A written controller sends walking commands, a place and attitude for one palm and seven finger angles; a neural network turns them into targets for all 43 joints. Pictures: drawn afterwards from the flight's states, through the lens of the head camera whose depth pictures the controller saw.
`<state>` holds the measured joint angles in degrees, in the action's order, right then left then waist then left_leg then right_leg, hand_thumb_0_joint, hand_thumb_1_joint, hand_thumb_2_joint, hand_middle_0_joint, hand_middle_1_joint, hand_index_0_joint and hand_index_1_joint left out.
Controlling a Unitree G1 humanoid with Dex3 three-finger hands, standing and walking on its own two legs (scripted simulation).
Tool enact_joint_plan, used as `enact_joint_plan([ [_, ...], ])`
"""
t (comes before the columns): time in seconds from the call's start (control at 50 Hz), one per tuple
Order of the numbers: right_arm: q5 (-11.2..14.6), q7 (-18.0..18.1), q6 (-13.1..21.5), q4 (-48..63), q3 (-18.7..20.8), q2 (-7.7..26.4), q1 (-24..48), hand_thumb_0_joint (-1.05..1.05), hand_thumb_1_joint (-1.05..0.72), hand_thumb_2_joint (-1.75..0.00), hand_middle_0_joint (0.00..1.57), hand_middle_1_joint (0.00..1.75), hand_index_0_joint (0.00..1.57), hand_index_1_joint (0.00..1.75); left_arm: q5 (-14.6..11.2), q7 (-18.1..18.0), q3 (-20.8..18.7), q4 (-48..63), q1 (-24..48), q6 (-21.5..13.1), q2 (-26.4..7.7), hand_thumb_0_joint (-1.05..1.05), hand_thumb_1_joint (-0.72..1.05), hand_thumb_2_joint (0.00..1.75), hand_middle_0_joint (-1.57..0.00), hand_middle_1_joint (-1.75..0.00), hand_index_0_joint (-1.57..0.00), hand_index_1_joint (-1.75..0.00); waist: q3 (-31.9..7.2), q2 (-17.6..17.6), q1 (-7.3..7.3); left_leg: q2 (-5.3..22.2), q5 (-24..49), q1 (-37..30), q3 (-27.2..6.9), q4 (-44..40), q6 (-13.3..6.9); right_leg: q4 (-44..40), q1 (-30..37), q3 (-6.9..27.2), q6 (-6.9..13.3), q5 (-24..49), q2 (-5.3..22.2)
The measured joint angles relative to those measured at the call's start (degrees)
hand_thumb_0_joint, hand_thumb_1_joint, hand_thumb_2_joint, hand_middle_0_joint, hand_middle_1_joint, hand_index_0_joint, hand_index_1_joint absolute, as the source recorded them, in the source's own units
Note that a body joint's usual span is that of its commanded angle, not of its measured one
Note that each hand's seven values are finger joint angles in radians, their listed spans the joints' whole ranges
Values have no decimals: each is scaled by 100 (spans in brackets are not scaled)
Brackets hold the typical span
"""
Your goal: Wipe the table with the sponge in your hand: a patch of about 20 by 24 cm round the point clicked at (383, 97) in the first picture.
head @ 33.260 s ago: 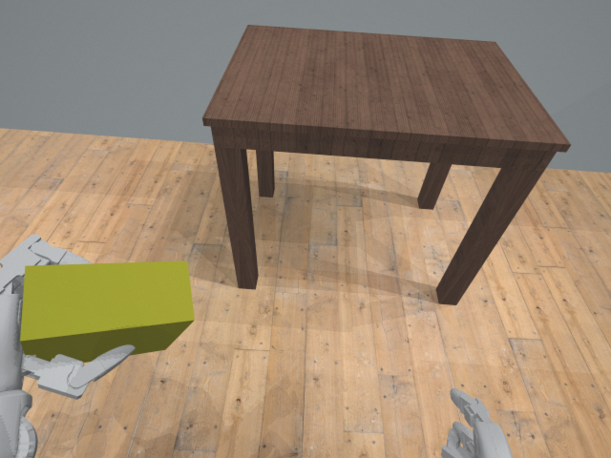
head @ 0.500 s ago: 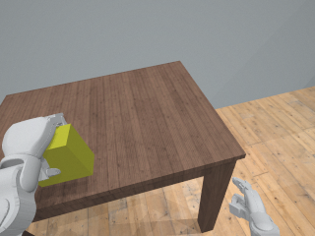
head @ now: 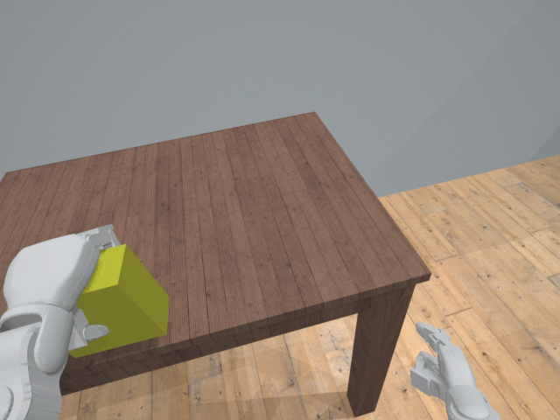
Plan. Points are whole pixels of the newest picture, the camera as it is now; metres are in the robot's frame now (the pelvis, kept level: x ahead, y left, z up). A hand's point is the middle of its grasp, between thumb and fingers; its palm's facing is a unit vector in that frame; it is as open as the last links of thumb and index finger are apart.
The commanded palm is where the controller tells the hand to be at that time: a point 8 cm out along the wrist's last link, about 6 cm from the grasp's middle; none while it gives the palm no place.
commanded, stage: bring the sponge back beside the body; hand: left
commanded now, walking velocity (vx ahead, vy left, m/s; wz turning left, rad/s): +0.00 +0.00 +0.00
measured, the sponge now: (108, 312) +0.20 +0.28 +0.09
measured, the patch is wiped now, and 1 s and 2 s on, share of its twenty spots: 1.00 1.00 1.00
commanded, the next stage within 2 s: step back with the hand held close in 0.42 s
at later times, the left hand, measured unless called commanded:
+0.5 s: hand (82, 296) +0.19 +0.29 +0.14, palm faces +0.12 -0.10 -0.99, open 10.3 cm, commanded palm +0.15 +0.28 +0.21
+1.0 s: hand (97, 269) +0.21 +0.26 +0.17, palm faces +0.35 -0.81 -0.47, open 10.3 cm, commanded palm +0.15 +0.30 +0.20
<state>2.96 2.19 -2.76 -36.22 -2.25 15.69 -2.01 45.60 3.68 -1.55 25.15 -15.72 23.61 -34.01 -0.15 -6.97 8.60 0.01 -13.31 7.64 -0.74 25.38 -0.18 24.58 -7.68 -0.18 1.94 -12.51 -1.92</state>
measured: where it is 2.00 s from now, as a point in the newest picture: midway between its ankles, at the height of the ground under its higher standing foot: outside the picture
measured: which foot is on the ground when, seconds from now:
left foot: down 0.00-1.00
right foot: down 0.00-1.00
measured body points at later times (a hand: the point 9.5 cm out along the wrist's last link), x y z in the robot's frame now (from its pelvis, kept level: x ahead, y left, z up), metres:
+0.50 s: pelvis +0.00 +0.00 +0.00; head -0.03 -0.04 +0.45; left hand +0.18 +0.29 +0.19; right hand +0.26 -0.18 -0.06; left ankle +0.01 +0.12 -0.74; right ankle +0.01 -0.10 -0.74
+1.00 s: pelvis -0.01 +0.02 -0.01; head +0.00 +0.03 +0.44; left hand +0.18 +0.30 +0.20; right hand +0.11 -0.23 -0.11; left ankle +0.01 +0.12 -0.74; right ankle +0.01 -0.10 -0.74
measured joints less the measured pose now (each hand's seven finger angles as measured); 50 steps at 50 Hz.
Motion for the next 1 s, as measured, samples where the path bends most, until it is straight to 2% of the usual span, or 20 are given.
enact_joint_plan([
  [0.56,-4,-1,-9,17,-40,-27,74,1,-90,-90,20,29,20,30,73,-13,96,-14,-46,65,83,0,-52,104,-71,-131,-72,-131,9,15,-1,-23,57,-55,-7,-44,-18,-48,60,4,-18,54,19],
  [0.58,8,2,-52,181,-26,-26,20,1,-90,-90,20,29,20,30,-936,-91,-214,4,-69,-160,199,0,-52,104,-71,-131,-72,-130,8,-3,-19,-3,27,32,-20,34,-37,-49,14,-10,-19,63,-3],
  [0.6,-10,14,-20,371,-39,-40,-64,1,-90,-90,20,29,20,30,-2083,-175,-582,-12,-130,-537,332,0,-52,104,-71,-131,-72,-130,-14,7,-59,13,-40,183,-41,159,-71,-26,-92,-23,-22,70,-27],
  [0.62,-20,24,37,535,-61,-75,-163,1,-90,-90,20,29,20,30,-2965,-265,-863,-24,-224,-907,437,0,-52,104,-71,-131,-72,-130,-43,56,-127,14,-143,350,-77,295,-106,17,-218,-39,-25,66,-44],
  [0.64,-24,36,100,659,-82,-122,-270,1,-90,-90,20,29,20,30,-3601,-359,-1064,32,-333,-1217,530,0,-52,104,-71,-131,-72,-130,-65,132,-207,16,-228,502,-108,413,-137,69,-338,-57,-26,53,-58],
  [0.66,-37,53,165,736,-107,-163,-374,1,-90,-90,20,29,20,30,-4056,-460,-1212,159,-442,-1482,612,0,-52,104,-71,-131,-72,-130,-67,221,-283,26,-239,618,-125,493,-148,133,-446,-67,-24,31,-73],
  [0.68,-63,74,219,767,-131,-191,-471,1,-90,-90,20,29,20,30,-4378,-561,-1323,316,-545,-1735,693,0,-52,104,-71,-131,-72,-130,-59,307,-363,42,-165,707,-130,546,-130,214,-543,-73,-25,0,-87],
  [0.72,-100,108,263,735,-129,-229,-657,1,-90,-90,20,29,20,30,-4767,-731,-1470,633,-703,-2165,845,0,-52,104,-71,-131,-72,-130,-42,490,-516,25,-201,846,-116,671,-35,399,-711,-61,-44,-87,-65],
  [0.78,-131,136,246,604,-28,-215,-930,1,-90,-90,20,29,21,30,-4991,-890,-1672,946,-870,-2622,948,0,-52,104,-71,-131,-72,-130,-67,637,-728,-33,-302,1048,-90,829,-52,610,-939,-40,-102,-189,-7],
  [0.88,-116,126,170,330,188,-191,-1244,1,-90,-90,20,29,20,30,-5042,-1029,-2145,938,-1114,-2947,787,0,-52,104,-71,-131,-72,-131,-106,698,-963,-98,-342,1283,-12,977,-127,825,-1217,31,-181,-255,58],
  [1.0,-137,69,281,193,241,-212,-1396,1,-91,-90,20,29,20,30,-4991,-1095,-2257,853,-1380,-2965,784,0,-52,104,-71,-132,-72,-131,-105,661,-1047,-107,-290,1423,27,1023,-155,863,-1361,66,-209,-192,68],
])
